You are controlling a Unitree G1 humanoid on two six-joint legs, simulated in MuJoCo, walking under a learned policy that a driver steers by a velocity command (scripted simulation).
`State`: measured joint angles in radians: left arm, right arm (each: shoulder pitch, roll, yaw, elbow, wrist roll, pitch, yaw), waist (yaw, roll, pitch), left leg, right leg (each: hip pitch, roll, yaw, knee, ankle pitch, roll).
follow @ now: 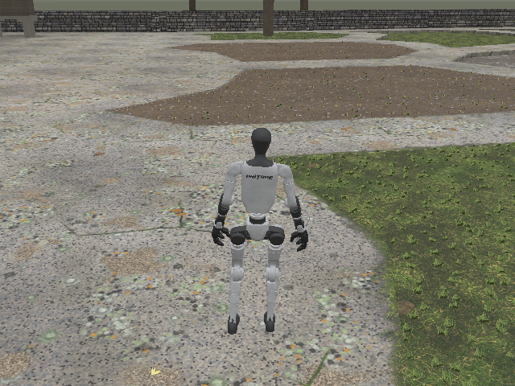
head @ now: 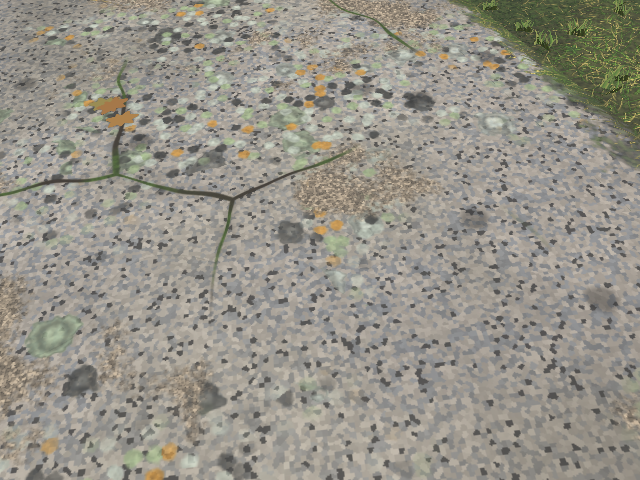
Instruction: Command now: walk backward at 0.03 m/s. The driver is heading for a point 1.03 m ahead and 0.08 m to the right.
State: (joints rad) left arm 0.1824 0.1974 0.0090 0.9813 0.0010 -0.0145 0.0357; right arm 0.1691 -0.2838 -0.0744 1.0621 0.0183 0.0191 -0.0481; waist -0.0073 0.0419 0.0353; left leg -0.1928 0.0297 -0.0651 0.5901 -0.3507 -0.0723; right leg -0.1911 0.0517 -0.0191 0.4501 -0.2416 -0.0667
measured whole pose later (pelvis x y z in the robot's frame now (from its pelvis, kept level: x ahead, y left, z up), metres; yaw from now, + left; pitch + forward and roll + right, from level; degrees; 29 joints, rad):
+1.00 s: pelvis +0.26 -0.03 +0.00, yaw +1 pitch +0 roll -1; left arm 0.21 0.24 0.05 0.94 0.00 -0.09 -0.04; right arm 0.25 -0.27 -0.06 0.96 0.03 -0.10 -0.02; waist 0.01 0.03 0.04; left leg -0.50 0.11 -0.03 1.17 -0.29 0.05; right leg -0.24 0.05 -0.07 0.39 -0.15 -0.07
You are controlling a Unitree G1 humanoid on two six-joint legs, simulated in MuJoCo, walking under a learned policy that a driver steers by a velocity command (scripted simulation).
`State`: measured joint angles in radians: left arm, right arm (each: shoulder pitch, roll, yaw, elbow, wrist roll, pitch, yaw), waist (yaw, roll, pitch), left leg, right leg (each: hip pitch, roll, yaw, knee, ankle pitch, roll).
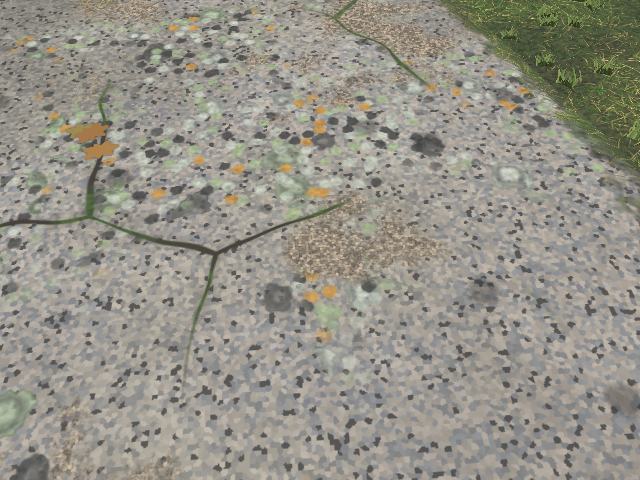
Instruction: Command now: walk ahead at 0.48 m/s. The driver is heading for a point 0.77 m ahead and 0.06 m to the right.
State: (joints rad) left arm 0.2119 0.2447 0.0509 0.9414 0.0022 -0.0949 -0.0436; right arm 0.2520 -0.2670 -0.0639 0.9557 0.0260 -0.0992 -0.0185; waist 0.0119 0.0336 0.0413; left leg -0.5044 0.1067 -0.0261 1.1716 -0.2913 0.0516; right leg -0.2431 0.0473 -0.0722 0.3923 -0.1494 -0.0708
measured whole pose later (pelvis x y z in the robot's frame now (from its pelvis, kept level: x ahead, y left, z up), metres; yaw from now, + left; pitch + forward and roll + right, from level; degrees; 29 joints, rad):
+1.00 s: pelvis +0.57 +0.00 -0.02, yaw -7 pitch +2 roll +1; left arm 0.08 0.27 0.07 0.82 -0.01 -0.08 -0.04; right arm 0.29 -0.27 -0.05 0.95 0.01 -0.08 -0.01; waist -0.03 0.00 0.05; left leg -0.18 0.01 0.03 1.02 -0.52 -0.01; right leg -0.48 0.03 -0.04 0.59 -0.13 -0.08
